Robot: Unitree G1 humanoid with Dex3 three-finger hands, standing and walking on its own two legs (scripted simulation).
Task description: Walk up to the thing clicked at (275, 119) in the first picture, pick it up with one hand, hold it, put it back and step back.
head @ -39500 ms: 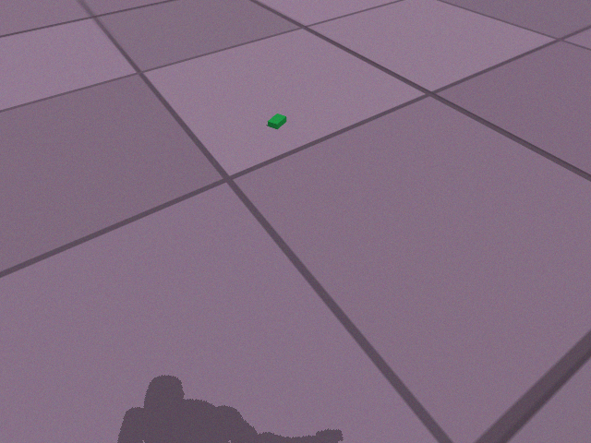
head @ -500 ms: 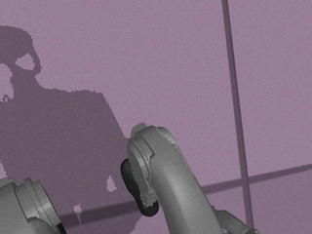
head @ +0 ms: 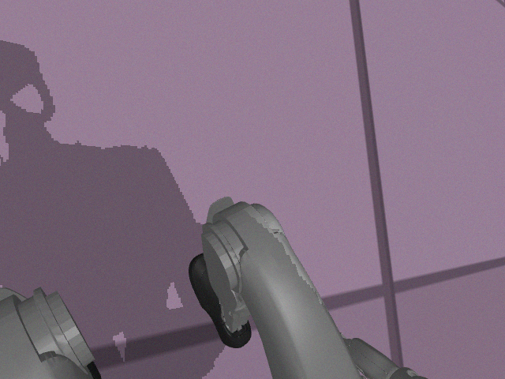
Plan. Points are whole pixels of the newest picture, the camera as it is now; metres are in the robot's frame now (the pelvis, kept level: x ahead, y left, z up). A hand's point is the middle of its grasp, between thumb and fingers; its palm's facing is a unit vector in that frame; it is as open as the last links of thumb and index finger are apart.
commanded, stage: close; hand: left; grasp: from above
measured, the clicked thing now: out of the picture +0.47 +0.30 -0.29
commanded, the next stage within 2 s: settle in 1.20 s
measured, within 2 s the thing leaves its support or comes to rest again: leaves its support in 1.66 s
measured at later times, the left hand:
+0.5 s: hand out of the picture +0.45 +0.29 -0.27, palm faces -0.47 -0.16 -0.87, open 12.6 cm
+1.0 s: hand out of the picture +0.46 +0.29 -0.26, palm faces -0.45 -0.16 -0.88, open 10.0 cm
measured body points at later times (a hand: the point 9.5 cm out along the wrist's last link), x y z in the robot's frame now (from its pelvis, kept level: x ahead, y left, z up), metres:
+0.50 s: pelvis +0.00 +0.00 +0.01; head +0.29 +0.13 +0.32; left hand +0.47 +0.30 -0.22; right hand +0.05 -0.25 -0.05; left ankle +0.06 +0.13 -0.27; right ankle +0.12 -0.14 -0.27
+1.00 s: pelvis +0.00 +0.00 +0.01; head +0.29 +0.13 +0.32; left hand +0.48 +0.30 -0.21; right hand +0.04 -0.25 -0.04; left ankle +0.06 +0.13 -0.27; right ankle +0.12 -0.13 -0.27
